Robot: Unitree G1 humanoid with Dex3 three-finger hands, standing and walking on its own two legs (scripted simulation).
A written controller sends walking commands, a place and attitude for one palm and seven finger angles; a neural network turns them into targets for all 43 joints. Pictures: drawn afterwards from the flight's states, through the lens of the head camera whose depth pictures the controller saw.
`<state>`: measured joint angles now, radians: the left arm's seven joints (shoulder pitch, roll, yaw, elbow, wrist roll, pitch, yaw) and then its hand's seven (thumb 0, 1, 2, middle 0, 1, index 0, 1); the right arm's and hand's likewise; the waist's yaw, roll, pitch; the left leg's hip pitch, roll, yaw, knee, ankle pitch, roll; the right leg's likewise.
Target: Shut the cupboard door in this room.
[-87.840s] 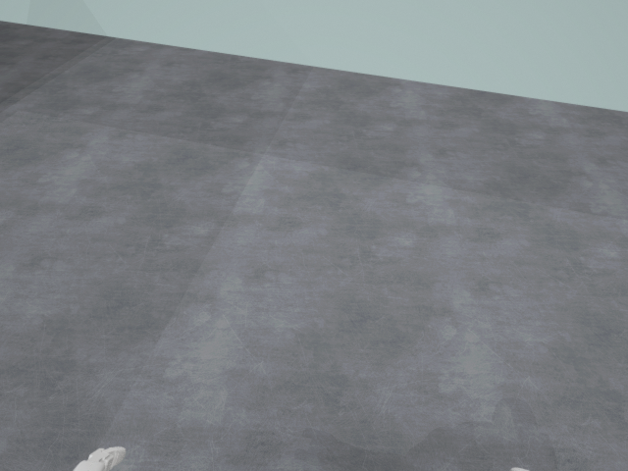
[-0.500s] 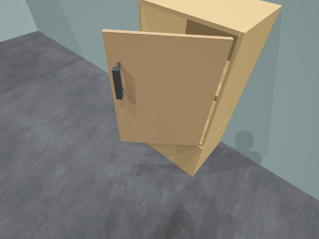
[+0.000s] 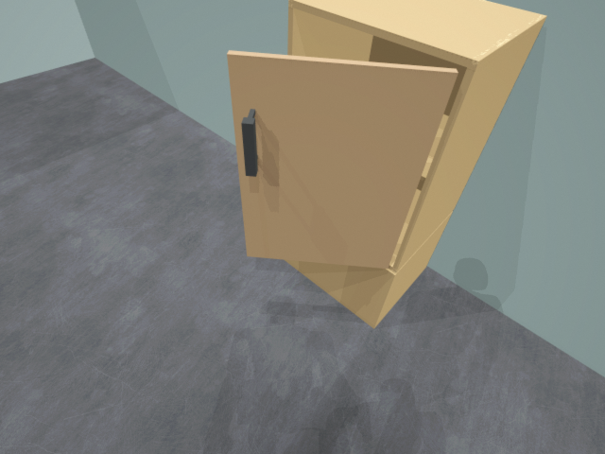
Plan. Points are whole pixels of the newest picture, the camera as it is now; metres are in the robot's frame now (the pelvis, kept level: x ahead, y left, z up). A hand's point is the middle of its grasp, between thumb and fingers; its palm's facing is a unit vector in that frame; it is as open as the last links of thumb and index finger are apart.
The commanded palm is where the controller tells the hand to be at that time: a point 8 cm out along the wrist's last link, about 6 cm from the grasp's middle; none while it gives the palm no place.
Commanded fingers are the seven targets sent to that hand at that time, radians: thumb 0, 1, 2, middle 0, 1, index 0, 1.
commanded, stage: come to a stop and stand still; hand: left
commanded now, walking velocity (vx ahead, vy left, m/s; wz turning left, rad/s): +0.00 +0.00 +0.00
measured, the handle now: (251, 142) +0.69 +0.16 +0.03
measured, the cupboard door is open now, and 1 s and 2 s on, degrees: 38 38 38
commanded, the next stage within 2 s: look again from close up in 0.58 s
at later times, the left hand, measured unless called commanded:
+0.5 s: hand out of the picture -0.05 +0.17 -0.17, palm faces -0.03 -0.99 -0.17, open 7.4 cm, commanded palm none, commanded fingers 0.00 0.90 0.90 -0.20 -0.30 -0.20 -0.30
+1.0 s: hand out of the picture -0.11 +0.16 -0.17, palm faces +0.01 -0.99 -0.15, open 7.4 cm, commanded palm none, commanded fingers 0.00 0.90 0.90 -0.20 -0.30 -0.20 -0.30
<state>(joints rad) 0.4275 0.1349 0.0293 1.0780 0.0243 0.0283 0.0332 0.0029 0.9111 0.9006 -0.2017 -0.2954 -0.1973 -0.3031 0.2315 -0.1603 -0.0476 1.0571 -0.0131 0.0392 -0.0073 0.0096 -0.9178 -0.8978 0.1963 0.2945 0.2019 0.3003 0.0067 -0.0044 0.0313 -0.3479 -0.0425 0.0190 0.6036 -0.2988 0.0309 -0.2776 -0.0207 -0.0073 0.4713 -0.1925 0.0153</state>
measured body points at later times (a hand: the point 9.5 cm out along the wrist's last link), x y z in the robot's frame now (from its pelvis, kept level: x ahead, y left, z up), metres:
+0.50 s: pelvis -0.03 +0.01 +0.00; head -0.03 +0.02 +0.45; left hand -0.05 +0.22 -0.16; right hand -0.08 -0.20 -0.16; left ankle +0.06 +0.08 -0.73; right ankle -0.07 -0.11 -0.73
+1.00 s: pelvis -0.03 +0.01 +0.01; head -0.04 +0.02 +0.46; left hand -0.10 +0.21 -0.15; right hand -0.06 -0.20 -0.15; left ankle +0.06 +0.08 -0.73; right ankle -0.07 -0.11 -0.73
